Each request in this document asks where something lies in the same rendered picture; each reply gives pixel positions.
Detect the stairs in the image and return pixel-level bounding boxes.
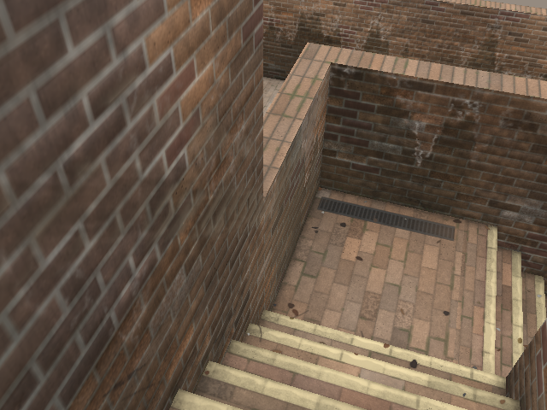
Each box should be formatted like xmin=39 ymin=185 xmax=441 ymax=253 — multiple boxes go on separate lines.
xmin=169 ymin=309 xmax=521 ymax=410
xmin=495 ymin=247 xmax=547 ymax=378

